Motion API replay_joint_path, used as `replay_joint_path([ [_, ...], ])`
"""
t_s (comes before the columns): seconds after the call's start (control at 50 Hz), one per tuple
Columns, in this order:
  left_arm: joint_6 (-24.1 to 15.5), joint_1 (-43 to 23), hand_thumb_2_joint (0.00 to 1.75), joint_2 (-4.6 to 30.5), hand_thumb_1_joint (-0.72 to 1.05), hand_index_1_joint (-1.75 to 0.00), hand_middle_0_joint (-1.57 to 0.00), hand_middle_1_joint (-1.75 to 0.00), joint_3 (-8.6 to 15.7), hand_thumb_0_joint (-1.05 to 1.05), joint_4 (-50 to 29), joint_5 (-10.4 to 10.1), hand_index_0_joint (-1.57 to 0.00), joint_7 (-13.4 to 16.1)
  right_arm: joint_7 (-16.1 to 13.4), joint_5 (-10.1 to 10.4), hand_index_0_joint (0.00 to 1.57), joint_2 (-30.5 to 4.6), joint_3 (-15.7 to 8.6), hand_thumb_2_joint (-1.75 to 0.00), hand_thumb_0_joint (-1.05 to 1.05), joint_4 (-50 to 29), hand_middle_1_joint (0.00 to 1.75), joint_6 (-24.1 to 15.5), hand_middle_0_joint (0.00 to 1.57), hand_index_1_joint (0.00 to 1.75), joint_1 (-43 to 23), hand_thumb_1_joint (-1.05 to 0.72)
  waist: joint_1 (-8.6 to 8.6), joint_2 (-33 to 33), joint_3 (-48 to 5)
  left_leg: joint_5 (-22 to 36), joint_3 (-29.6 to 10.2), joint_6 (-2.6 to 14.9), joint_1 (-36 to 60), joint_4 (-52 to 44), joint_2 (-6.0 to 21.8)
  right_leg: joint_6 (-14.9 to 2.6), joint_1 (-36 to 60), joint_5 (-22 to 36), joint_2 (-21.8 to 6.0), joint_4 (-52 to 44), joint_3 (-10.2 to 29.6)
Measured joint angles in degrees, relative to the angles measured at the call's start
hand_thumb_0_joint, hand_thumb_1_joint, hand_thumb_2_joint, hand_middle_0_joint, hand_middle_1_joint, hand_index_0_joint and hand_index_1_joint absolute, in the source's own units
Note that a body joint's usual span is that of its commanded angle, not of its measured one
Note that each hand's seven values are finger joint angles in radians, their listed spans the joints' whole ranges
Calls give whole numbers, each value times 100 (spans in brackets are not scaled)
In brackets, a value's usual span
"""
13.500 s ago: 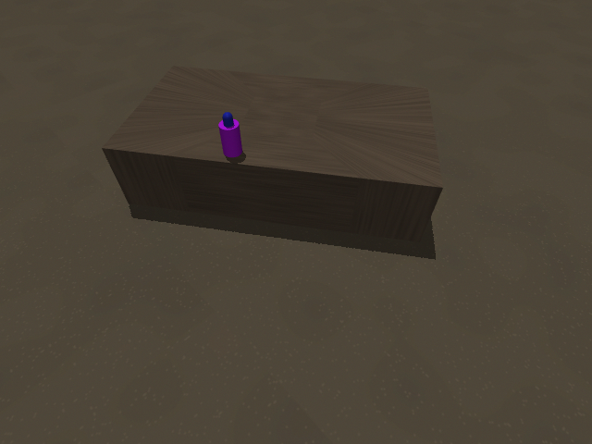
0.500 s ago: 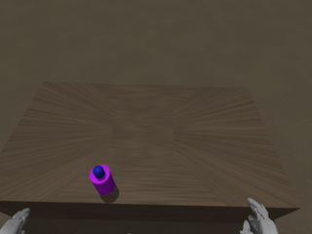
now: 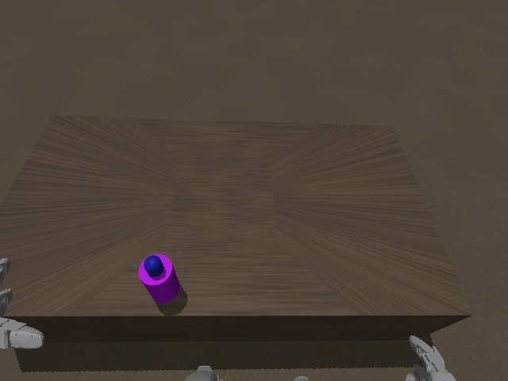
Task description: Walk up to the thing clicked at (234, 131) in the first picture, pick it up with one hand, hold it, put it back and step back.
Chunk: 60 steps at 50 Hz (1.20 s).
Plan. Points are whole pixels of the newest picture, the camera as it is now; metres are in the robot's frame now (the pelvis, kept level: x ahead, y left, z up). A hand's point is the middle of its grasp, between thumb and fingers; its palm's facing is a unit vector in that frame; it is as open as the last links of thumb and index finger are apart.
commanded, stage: go down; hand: left
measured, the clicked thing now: (158, 275) +0.40 +0.23 -0.29
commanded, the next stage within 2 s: none
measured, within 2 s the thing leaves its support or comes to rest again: neither
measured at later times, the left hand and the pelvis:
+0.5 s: hand (9, 286) +0.28 +0.38 -0.03, palm faces +0.21 -0.96 -0.19, open 17.3 cm; pelvis -0.01 +0.01 -0.01, yaw -1 degrees
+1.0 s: hand (3, 268) +0.31 +0.40 -0.03, palm faces +0.22 -0.96 -0.15, open 17.4 cm; pelvis -0.01 +0.01 -0.02, yaw -1 degrees
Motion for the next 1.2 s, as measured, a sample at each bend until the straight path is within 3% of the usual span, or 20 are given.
replay_joint_path([
  [0.14,-573,-231,2,56,-54,-1,-8,0,133,-1,640,50,-6,-337,97,-58,20,-44,-62,-90,1,85,30,74,20,30,180,-88,37,5,7,-3,91,46,-94,21,1,47,-123,25,-7,24,90],
  [0.32,-1046,-535,5,6,-53,-2,-7,0,248,-1,981,148,-5,-353,107,-101,20,28,-27,-90,1,179,30,165,20,30,171,-88,124,-71,67,34,104,64,-143,22,-3,63,-177,63,-12,29,102],
  [0.52,-1687,-1446,6,595,-47,-2,-7,0,613,-1,2106,109,-4,-690,108,-159,20,-76,38,-90,1,155,30,163,21,30,-18,-88,67,-153,152,46,46,44,-480,175,11,37,-494,64,7,173,47],
  [0.66,-2010,-1731,6,790,-47,-2,-6,0,811,-1,2537,60,-4,-952,143,-192,20,-189,48,-90,1,202,30,251,21,30,-21,-88,48,-150,156,10,54,50,-726,284,19,44,-740,34,13,274,56],
  [0.9,-2271,-1920,6,962,-49,-2,-6,0,1065,-1,2762,19,-3,-1122,152,-239,20,-148,104,-90,1,311,30,406,21,30,-24,-89,9,-194,132,-46,29,51,-926,391,27,46,-921,-14,24,354,32],
  [1.2,-2390,-2217,6,1145,-54,-3,-6,0,1097,-1,2973,27,-4,-1222,164,-273,20,-151,169,-90,0,264,30,436,20,30,-117,-90,-2,-203,112,-55,-20,62,-1163,548,20,60,-1118,-14,22,464,-16],
])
